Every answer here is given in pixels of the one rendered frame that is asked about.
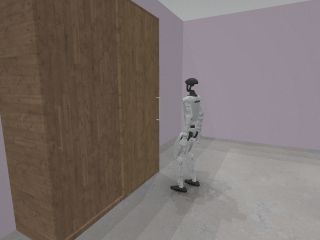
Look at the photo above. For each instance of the robot right forearm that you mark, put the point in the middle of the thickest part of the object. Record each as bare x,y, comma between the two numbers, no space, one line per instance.
199,123

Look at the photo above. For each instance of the right robot upper arm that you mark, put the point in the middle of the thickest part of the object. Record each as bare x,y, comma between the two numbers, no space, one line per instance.
201,111

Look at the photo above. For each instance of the robot left forearm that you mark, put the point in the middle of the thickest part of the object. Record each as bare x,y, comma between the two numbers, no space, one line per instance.
187,126

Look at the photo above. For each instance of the robot right hand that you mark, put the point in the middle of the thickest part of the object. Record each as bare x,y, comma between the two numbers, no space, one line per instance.
198,137

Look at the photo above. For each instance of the robot left hand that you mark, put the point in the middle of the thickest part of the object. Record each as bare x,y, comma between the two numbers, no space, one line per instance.
184,143

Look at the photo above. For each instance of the wardrobe door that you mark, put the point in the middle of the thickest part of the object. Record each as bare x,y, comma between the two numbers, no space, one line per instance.
78,54
137,40

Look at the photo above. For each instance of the left robot foot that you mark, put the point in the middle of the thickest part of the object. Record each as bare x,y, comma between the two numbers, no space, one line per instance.
177,188

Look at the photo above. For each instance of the left robot upper arm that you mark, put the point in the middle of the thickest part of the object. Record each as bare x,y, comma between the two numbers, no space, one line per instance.
187,104

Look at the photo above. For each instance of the humanoid robot torso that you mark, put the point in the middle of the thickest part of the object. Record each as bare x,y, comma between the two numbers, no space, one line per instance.
195,105

